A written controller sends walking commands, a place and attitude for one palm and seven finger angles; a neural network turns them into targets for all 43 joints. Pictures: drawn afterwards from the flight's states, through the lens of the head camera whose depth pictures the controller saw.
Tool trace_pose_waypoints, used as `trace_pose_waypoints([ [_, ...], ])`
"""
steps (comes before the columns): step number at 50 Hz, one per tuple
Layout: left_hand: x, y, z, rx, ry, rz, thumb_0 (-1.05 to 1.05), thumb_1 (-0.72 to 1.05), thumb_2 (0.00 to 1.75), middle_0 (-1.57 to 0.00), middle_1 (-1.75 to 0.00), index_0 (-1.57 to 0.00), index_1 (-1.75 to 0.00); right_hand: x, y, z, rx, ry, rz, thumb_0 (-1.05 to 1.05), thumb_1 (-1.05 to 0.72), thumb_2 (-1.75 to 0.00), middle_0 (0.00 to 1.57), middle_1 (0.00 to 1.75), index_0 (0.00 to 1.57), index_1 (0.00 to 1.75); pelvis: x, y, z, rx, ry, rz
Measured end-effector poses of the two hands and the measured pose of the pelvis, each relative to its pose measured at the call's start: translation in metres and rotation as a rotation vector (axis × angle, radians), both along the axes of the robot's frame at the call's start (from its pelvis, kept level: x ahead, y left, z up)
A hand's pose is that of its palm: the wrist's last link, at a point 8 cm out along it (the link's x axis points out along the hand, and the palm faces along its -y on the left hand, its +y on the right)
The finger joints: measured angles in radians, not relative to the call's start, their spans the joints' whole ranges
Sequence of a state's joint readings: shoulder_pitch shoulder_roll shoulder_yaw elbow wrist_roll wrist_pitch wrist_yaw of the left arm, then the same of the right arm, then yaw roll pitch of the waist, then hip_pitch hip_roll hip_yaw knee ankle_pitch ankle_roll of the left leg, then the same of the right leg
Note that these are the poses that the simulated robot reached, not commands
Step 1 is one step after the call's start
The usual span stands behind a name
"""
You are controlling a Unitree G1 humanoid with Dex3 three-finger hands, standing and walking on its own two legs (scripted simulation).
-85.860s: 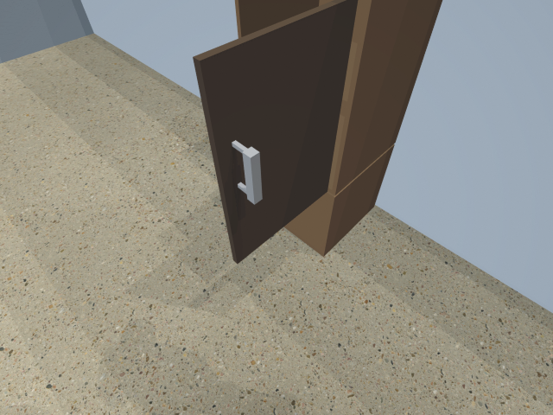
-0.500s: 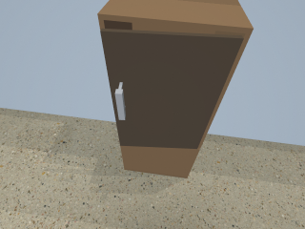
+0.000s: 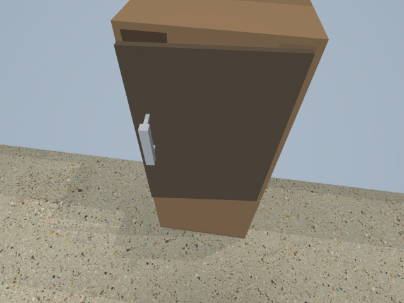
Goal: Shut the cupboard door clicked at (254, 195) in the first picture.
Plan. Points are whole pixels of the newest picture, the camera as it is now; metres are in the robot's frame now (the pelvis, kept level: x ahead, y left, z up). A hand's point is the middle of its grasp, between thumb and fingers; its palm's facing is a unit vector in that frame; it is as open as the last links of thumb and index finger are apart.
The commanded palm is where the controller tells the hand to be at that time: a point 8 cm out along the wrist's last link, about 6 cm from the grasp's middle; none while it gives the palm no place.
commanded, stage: look again from close up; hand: left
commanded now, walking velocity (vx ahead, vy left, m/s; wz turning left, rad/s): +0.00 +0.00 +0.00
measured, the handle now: (149, 139) +0.50 +0.18 +0.00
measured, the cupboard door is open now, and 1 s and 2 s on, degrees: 6 6 6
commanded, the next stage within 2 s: shuffle to correct the standing spot in 0.08 s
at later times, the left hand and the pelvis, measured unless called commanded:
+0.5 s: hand out of the picture +0.02 +0.17 -0.20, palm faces +0.04 -0.99 -0.16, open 7.4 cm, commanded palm none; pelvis +0.05 +0.00 -0.01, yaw -1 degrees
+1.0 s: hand out of the picture +0.08 +0.17 -0.17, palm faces -0.04 -0.97 -0.25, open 7.4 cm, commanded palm none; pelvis +0.02 -0.01 -0.01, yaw -2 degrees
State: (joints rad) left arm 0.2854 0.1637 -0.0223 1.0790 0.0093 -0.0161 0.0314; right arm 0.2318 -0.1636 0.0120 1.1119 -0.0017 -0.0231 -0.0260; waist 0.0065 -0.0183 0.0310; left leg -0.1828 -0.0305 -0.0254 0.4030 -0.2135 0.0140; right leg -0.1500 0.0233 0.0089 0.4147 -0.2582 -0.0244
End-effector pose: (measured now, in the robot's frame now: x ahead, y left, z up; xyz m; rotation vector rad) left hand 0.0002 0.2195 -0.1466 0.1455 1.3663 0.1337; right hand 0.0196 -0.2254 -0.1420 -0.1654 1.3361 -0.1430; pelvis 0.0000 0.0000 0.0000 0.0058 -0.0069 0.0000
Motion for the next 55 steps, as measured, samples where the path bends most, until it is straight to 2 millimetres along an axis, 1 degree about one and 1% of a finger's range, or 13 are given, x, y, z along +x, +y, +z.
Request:
trace_pose_waypoints([
  [10, 0.013, -0.002, 0.001, 0.012, -0.017, -0.003, 0.01, 0.91, 0.90, -0.20, -0.30, -0.20, -0.30, 0.012, -0.008, 0.001, -0.004, -0.005, 0.004, 0.00, -0.91, -0.90, 0.20, 0.30, 0.20, 0.30, 0.008, -0.007, 0.000, -0.001, 0.001, -0.001],
  [14, 0.016, -0.002, -0.001, 0.013, -0.019, 0.000, 0.01, 0.91, 0.90, -0.20, -0.30, -0.20, -0.30, 0.013, -0.009, -0.001, -0.004, -0.001, 0.005, 0.00, -0.91, -0.90, 0.20, 0.30, 0.20, 0.30, 0.013, -0.009, -0.002, -0.003, -0.001, -0.001],
  [17, 0.017, -0.002, -0.005, 0.004, -0.009, 0.011, 0.01, 0.91, 0.90, -0.20, -0.30, -0.20, -0.30, 0.013, -0.009, -0.004, -0.002, 0.013, 0.004, 0.00, -0.91, -0.90, 0.20, 0.30, 0.20, 0.30, 0.020, -0.009, -0.005, -0.009, -0.001, -0.002],
  [25, 0.015, -0.002, -0.020, -0.028, 0.074, 0.039, 0.01, 0.91, 0.90, -0.20, -0.30, -0.20, -0.30, 0.021, 0.002, -0.005, -0.021, 0.051, -0.020, 0.00, -0.91, -0.90, 0.20, 0.30, 0.20, 0.30, 0.051, -0.003, -0.012, -0.012, 0.006, -0.009],
  [28, 0.022, -0.002, -0.019, -0.026, 0.094, 0.042, 0.01, 0.91, 0.90, -0.20, -0.30, -0.20, -0.30, 0.026, 0.009, -0.004, -0.024, 0.059, -0.033, 0.00, -0.91, -0.90, 0.20, 0.30, 0.20, 0.30, 0.058, 0.000, -0.010, -0.007, 0.008, -0.007],
  [31, 0.034, -0.001, -0.011, -0.014, 0.081, 0.043, 0.01, 0.91, 0.90, -0.20, -0.30, -0.20, -0.30, 0.029, 0.012, -0.002, -0.022, 0.073, -0.043, 0.01, -0.92, -0.90, 0.20, 0.30, 0.20, 0.30, 0.061, 0.003, -0.005, -0.004, 0.011, -0.005],
  [36, 0.058, 0.007, 0.003, 0.025, 0.031, 0.023, 0.01, 0.91, 0.90, -0.20, -0.30, -0.20, -0.30, 0.031, 0.011, 0.001, -0.014, 0.066, -0.065, 0.01, -0.92, -0.90, 0.20, 0.30, 0.20, 0.30, 0.058, 0.003, 0.002, -0.001, 0.019, -0.011],
  [40, 0.075, 0.014, 0.004, 0.064, -0.020, 0.002, 0.01, 0.91, 0.90, -0.20, -0.30, -0.20, -0.30, 0.030, 0.003, -0.008, -0.008, 0.050, -0.071, 0.01, -0.92, -0.90, 0.20, 0.30, 0.20, 0.30, 0.052, -0.003, -0.005, 0.003, 0.031, -0.009],
  [44, 0.086, 0.010, 0.006, 0.096, -0.073, -0.016, 0.01, 0.91, 0.90, -0.20, -0.30, -0.19, -0.30, 0.027, -0.008, -0.015, 0.004, 0.052, -0.073, 0.01, -0.92, -0.90, 0.20, 0.30, 0.20, 0.30, 0.043, -0.012, -0.008, 0.008, 0.036, -0.017],
  [47, 0.085, 0.004, 0.007, 0.096, -0.119, -0.053, 0.01, 0.91, 0.90, -0.20, -0.30, -0.19, -0.30, 0.034, -0.018, -0.009, 0.000, 0.003, -0.078, 0.01, -0.92, -0.90, 0.20, 0.30, 0.20, 0.30, 0.032, -0.015, -0.007, -0.010, 0.031, -0.026],
  [50, 0.076, -0.002, 0.005, 0.070, -0.137, -0.077, 0.01, 0.91, 0.90, -0.20, -0.30, -0.20, -0.30, 0.047, -0.025, 0.000, -0.017, -0.082, -0.074, 0.01, -0.92, -0.90, 0.20, 0.30, 0.20, 0.30, 0.023, -0.014, -0.007, -0.014, 0.012, -0.038],
  [53, 0.068, -0.002, -0.001, 0.045, -0.145, -0.085, 0.01, 0.90, 0.90, -0.21, -0.30, -0.20, -0.30, 0.062, -0.027, 0.004, -0.034, -0.181, -0.058, 0.01, -0.92, -0.90, 0.20, 0.30, 0.20, 0.30, 0.015, -0.009, -0.011, -0.028, -0.017, -0.033],
  [55, 0.064, 0.002, -0.008, 0.034, -0.162, -0.075, 0.01, 0.90, 0.90, -0.21, -0.30, -0.20, -0.30, 0.066, -0.025, 0.003, -0.045, -0.234, -0.040, 0.01, -0.91, -0.90, 0.20, 0.30, 0.19, 0.30, 0.011, -0.004, -0.018, -0.045, -0.041, -0.018],
])
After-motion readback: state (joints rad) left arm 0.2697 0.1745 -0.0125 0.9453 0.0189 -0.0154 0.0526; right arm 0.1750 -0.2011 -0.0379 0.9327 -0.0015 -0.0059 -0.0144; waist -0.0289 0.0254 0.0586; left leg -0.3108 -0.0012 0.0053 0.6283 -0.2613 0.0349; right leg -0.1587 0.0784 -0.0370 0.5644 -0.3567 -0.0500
